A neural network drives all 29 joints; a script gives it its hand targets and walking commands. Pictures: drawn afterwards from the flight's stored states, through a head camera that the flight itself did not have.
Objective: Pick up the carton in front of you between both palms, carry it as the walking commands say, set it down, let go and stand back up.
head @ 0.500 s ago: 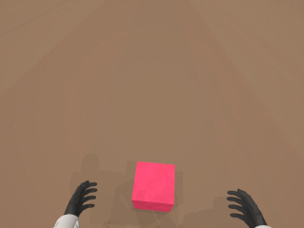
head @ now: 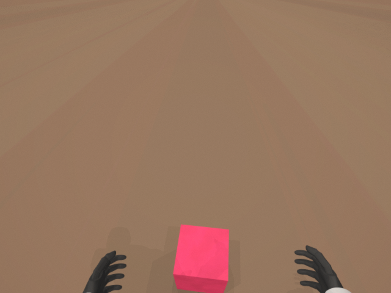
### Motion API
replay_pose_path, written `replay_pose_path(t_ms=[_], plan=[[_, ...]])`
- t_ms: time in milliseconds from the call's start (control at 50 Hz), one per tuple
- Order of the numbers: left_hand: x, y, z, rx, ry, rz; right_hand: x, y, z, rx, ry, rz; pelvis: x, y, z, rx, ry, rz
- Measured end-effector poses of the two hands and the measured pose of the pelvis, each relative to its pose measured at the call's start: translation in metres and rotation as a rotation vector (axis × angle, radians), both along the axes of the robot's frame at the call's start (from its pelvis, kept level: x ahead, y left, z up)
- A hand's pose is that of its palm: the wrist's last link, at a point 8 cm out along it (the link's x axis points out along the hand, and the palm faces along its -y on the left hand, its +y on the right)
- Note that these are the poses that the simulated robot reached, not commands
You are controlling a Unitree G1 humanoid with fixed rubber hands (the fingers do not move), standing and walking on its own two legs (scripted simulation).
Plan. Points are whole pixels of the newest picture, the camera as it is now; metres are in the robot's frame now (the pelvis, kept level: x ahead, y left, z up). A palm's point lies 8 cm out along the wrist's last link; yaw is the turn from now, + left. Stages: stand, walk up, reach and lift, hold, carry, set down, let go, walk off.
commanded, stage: stand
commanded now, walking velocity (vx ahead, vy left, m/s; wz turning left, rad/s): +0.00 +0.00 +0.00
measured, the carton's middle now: (202, 260) +0.39 +0.00 -0.65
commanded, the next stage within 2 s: none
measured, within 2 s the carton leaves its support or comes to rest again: neither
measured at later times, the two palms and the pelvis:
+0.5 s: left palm out of the picture +0.14 +0.30 -0.09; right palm out of the picture +0.16 -0.28 -0.08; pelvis +0.02 +0.01 +0.00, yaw +0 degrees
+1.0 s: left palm out of the picture +0.10 +0.31 -0.09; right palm out of the picture +0.12 -0.28 -0.09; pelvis +0.00 +0.01 +0.01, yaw +0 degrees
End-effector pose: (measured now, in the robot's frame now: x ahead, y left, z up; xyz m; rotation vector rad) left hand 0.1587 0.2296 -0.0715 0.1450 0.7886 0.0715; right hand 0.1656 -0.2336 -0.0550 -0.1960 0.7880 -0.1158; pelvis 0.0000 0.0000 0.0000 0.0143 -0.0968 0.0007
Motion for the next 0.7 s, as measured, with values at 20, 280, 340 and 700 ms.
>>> replay_pose_path(t_ms=[20, 280, 340, 700], plan=[[0.000, 0.000, -0.002, 0.017, 0.005, -0.008, 0.000, -0.001, -0.002, -0.013, 0.001, 0.000, 0.001, 0.000, -0.001, -0.004, 0.013, 0.000], [-0.017, 0.066, -0.011, 0.218, 0.110, 0.053, -0.014, -0.050, -0.022, -0.170, 0.103, -0.025, 0.011, 0.004, -0.002, -0.014, 0.087, -0.010], [-0.017, 0.069, -0.013, 0.224, 0.125, 0.053, -0.015, -0.052, -0.025, -0.179, 0.125, -0.023, 0.014, 0.005, -0.002, -0.014, 0.090, -0.009], [-0.024, 0.076, -0.019, 0.219, 0.184, 0.062, -0.015, -0.047, -0.028, -0.174, 0.162, -0.032, 0.019, 0.011, 0.003, -0.013, 0.070, -0.008]])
